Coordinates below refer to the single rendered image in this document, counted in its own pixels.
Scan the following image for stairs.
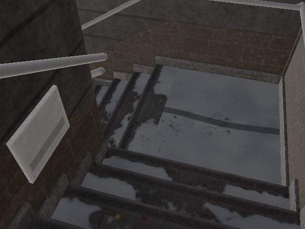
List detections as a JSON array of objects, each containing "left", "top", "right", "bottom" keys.
[
  {"left": 28, "top": 146, "right": 301, "bottom": 229},
  {"left": 94, "top": 72, "right": 151, "bottom": 148}
]

